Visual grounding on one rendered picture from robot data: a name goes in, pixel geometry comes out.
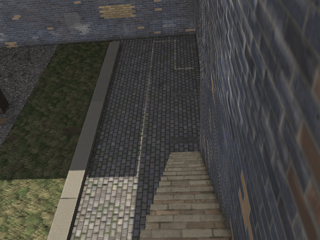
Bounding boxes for stairs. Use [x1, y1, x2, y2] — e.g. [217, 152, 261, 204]
[140, 151, 232, 240]

